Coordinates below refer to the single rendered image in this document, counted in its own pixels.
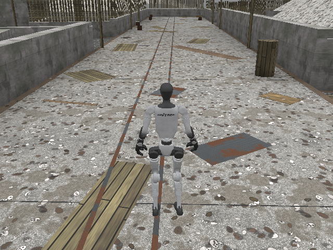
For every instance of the robot left forearm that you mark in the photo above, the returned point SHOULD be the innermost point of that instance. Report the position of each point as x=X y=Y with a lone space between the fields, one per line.
x=141 y=138

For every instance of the robot right upper arm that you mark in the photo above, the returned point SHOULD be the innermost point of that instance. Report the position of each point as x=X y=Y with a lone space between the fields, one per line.
x=185 y=118

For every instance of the robot left upper arm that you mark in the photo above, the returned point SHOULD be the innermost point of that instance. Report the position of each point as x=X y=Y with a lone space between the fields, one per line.
x=147 y=119

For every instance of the robot right forearm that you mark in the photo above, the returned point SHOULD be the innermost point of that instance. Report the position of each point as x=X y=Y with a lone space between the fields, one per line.
x=192 y=137

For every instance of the robot right hand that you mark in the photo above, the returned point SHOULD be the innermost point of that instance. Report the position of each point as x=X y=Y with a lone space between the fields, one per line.
x=195 y=146

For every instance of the robot right thigh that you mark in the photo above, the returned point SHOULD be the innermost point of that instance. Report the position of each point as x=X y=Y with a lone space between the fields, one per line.
x=178 y=153

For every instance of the robot left hand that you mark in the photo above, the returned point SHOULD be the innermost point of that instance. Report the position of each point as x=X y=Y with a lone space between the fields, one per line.
x=140 y=148

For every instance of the left robot foot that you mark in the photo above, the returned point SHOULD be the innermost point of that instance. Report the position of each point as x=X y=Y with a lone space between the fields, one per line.
x=155 y=211

